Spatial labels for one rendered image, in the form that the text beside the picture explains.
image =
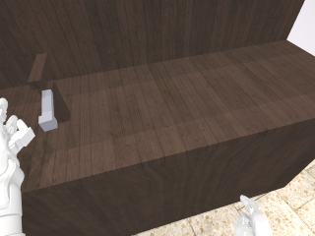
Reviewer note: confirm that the right robot hand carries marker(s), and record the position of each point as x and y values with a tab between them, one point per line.
256	225

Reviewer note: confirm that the tap lever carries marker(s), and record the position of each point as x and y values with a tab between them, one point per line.
47	121

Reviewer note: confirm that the robot left forearm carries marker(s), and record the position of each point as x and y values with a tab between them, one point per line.
11	179

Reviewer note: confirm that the left robot hand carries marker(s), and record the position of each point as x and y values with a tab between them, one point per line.
11	139

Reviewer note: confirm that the counter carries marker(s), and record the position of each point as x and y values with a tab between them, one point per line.
165	109

